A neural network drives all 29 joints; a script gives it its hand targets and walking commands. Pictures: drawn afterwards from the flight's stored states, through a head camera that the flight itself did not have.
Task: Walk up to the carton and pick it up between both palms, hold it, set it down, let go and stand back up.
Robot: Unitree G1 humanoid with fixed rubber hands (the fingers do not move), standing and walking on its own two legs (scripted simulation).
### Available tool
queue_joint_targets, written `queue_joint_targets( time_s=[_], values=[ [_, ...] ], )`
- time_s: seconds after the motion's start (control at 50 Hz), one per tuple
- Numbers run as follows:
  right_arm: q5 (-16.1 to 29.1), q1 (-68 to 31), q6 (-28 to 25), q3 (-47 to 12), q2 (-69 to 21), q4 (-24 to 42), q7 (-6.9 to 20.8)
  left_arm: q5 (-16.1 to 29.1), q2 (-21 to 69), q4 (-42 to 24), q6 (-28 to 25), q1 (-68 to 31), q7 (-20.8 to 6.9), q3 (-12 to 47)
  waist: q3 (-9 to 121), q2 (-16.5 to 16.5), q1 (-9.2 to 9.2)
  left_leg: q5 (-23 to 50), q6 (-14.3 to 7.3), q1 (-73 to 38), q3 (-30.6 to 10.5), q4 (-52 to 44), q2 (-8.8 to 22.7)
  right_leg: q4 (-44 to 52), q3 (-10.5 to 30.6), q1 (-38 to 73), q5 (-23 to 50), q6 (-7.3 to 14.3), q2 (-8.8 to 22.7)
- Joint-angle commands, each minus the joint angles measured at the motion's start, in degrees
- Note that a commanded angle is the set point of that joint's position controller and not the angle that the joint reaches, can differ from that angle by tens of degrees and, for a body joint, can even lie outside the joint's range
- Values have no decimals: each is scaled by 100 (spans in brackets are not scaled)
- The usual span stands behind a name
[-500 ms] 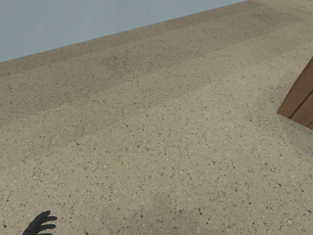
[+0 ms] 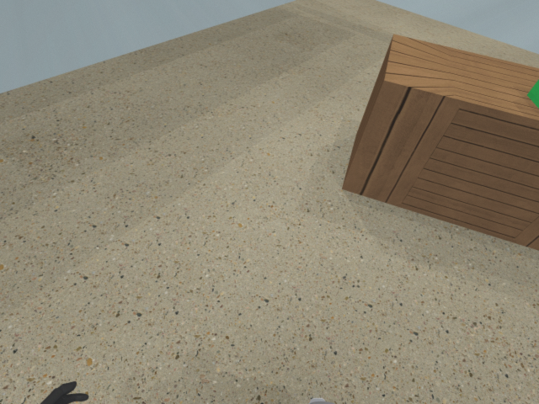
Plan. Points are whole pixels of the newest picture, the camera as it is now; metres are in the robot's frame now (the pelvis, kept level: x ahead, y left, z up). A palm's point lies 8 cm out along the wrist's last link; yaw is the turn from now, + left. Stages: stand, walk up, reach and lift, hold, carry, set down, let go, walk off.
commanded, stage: walk up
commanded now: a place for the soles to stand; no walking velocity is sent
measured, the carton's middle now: out of the picture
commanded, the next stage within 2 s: none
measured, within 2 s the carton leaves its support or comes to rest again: neither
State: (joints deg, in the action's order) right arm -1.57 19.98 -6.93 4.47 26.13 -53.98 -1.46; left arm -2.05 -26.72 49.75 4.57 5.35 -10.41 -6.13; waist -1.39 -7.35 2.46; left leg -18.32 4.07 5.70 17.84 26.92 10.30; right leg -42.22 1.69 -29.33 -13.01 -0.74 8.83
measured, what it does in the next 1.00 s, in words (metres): walks ahead, turning right: right foot, then left foot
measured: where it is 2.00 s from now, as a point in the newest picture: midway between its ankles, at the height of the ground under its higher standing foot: (415, 308)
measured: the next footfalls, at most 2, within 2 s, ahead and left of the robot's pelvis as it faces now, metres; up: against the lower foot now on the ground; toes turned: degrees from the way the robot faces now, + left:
right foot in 0.08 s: +0.16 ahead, -0.20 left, +0.00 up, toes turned -7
left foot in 0.36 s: +0.28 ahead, +0.00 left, +0.00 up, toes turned -1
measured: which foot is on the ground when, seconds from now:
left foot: down 0.00-0.10, up 0.12-0.34, down 0.36-0.76, up 0.78-1.00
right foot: up 0.00-0.06, down 0.08-0.38, up 0.40-0.72, down 0.74-1.00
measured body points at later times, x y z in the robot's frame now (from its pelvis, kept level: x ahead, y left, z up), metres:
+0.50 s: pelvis +0.19 -0.11 -0.01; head +0.21 -0.08 +0.43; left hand +0.35 +0.18 -0.15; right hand +0.16 -0.45 -0.10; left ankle +0.24 +0.00 -0.73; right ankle +0.16 -0.23 -0.69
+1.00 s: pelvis +0.35 -0.30 -0.01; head +0.39 -0.29 +0.43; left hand +0.56 -0.04 -0.14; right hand +0.29 -0.65 -0.11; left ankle +0.46 -0.23 -0.72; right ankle +0.33 -0.41 -0.73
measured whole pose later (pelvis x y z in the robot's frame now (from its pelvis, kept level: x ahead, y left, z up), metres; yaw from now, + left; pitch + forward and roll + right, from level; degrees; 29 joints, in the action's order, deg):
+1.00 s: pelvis +0.35 -0.30 -0.01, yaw -20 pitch -1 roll -1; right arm 0.1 14.1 -6.6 3.0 25.0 -58.0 -0.8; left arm -2.1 -24.1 50.6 1.4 7.9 -6.1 -3.0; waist -4.3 -2.1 -1.9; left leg -22.2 -2.1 26.8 7.3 45.9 5.2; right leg -37.9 -3.2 -17.8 -19.0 2.3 -0.5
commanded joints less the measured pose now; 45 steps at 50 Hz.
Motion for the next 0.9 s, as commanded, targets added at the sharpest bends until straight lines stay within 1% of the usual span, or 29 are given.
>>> queue_joint_targets(
  time_s=[0.0,0.02,0.04,0.06,0.08,0.1,0.12,0.16,0.2,0.24,0.28,0.32,0.34,0.36,0.38,0.4,0.42,0.46,0.5,0.58,0.68,0.72,0.74,0.76,0.78,0.8,0.82,0.86,0.88],
  values=[
    [69,-144,17,525,2019,80,-83,116,-666,-673,-253,-707,46,-195,178,1746,-81,2082,-1242,-70,-413,-765,1108,576,-511,431,-36,122,-271],
    [74,-309,60,501,2004,57,-85,145,-708,-620,-256,-523,72,-233,133,1772,-226,2071,-1196,171,-357,-541,1114,670,-574,798,-135,144,-340],
    [76,-437,112,479,1973,80,-96,62,-935,-415,-269,-211,136,-248,247,1706,-641,2205,-978,372,-121,45,1055,983,-572,1400,-28,257,-445],
    [53,-512,175,436,1866,62,-99,39,-1148,-201,-291,452,220,-344,607,1035,-1025,2014,-880,616,-27,1268,757,1306,-652,2159,-366,398,-811],
    [124,-618,195,307,1461,207,-78,-24,-1729,-54,-332,993,304,-519,760,-256,-1332,1078,-529,2070,228,3152,91,2135,684,3128,-1421,876,-365],
    [230,-848,144,140,1089,533,-94,-27,-2404,-141,-352,1033,389,-614,686,-1709,-1257,-1762,-345,4007,-328,4039,-766,2866,3324,3704,-1435,1637,660],
    [292,-938,116,127,1297,539,-71,59,-2298,-198,-283,791,420,-579,819,-931,-1111,-1833,-456,3978,-1344,4154,-382,2974,3423,3459,-1666,1803,837],
    [287,-439,-11,143,1419,119,3,94,-1627,-289,-284,16,516,-336,526,-37,-643,-1030,-499,3428,-1528,3537,-70,2242,2186,2938,-352,1734,507],
    [228,62,-25,133,1371,-85,-26,45,-1382,-372,-354,-261,527,-198,440,-227,-406,-863,-478,2654,-1324,2617,-232,1972,1364,2100,450,1518,200],
    [158,279,-13,176,1307,-147,-76,-15,-1357,-575,-430,-290,464,-164,462,-621,-370,-653,-453,2174,-1141,2170,-437,2060,1411,1576,501,1588,199],
    [184,263,-50,197,1331,-89,-96,-47,-1315,-708,-411,-348,422,-98,515,-581,-376,-232,-520,1736,-1125,1540,-554,2065,1465,1231,80,1624,210],
    [145,954,-100,262,1304,-257,-100,24,-1093,-864,-356,-902,386,11,632,-149,168,1073,-636,-114,-1078,782,-629,1545,1037,-185,-1178,1279,-137],
    [80,1348,-120,403,1559,-349,-141,18,-854,-930,-369,-1021,371,90,736,440,486,718,-803,-1312,-1645,423,-362,615,657,-1146,-1252,937,-475],
    [-54,1796,-164,545,2088,-278,-213,47,-340,-988,-440,-638,394,213,1160,2039,572,-1385,-1076,-1774,-3913,-861,1213,-1142,95,-1780,-1340,500,-1182],
    [20,1234,-165,569,2421,17,-234,-39,-915,-861,-379,-606,443,94,859,1476,412,-2637,-1388,-1109,-5336,-1745,2237,-2112,743,-1954,-1427,241,-1005],
    [86,560,-174,572,2403,217,-229,-83,-1359,-676,-362,-499,453,-30,508,936,123,-2663,-1651,-650,-5262,-1639,2355,-2438,869,-1878,-1215,184,-674],
    [58,233,-219,489,2160,252,-211,-80,-1332,-599,-432,-523,442,-24,54,777,-21,-1901,-1739,-354,-4596,-1512,2144,-2376,849,-1905,-924,141,-461],
    [78,48,-252,382,1890,257,-161,-8,-1223,-351,-475,-324,379,-89,-25,1121,-98,-405,-1584,-124,-3152,-1250,1492,-1903,665,-1330,-727,-9,-218],
    [62,117,-252,408,1849,191,-110,30,-1102,-284,-446,-343,288,-118,-49,1436,-39,697,-1585,-80,-2412,-1050,1394,-1464,542,-1106,-766,-96,-112],
    [74,103,-227,475,2011,89,-82,43,-948,-338,-363,-825,174,-170,-149,1415,14,1001,-1498,169,-1517,-1016,1291,-605,153,-759,-327,3,39],
    [80,-485,-57,453,2035,-81,-64,131,-854,-28,-327,-167,171,-261,115,1743,-569,2360,-1108,781,-508,-389,951,319,-591,1256,196,287,-395],
    [52,-599,72,385,1836,-157,-68,112,-1040,193,-319,649,293,-364,438,824,-1064,2577,-972,988,-245,1373,562,878,-929,2368,-97,387,-954],
    [110,-548,120,251,1501,-166,-60,39,-1417,314,-348,1326,385,-488,736,-374,-1405,1782,-788,1940,-98,3268,123,1625,104,3207,-1031,684,-640],
    [253,-658,73,121,1046,192,-46,107,-2244,205,-394,1357,461,-596,886,-2028,-1302,-1476,-524,3759,-505,4368,-891,2730,3180,3778,-1144,1457,800],
    [269,-918,70,130,1329,200,-75,169,-2161,28,-378,1033,498,-566,1078,-1025,-1182,-1741,-673,3786,-1468,4672,-480,2840,3409,3528,-1313,1725,989],
    [260,-943,25,129,1406,93,-53,153,-1843,-101,-390,708,561,-449,777,-273,-955,-1351,-658,3836,-1506,4634,-272,2507,2926,3355,-793,1832,915],
    [258,-667,-4,121,1391,-145,-37,186,-1654,-116,-404,373,612,-375,499,3,-722,-974,-675,3453,-1624,4196,-55,2186,2226,2766,-308,1755,759],
    [226,-126,-16,123,1369,-423,-24,108,-1436,-265,-461,-72,626,-243,372,-43,-366,-1023,-598,2493,-1390,2954,-112,1758,1143,1784,531,1489,448],
    [197,77,2,139,1307,-461,-31,32,-1398,-338,-496,40,600,-197,341,-305,-386,-997,-571,2257,-1220,2663,-289,1889,1144,1529,423,1532,414]
  ],
)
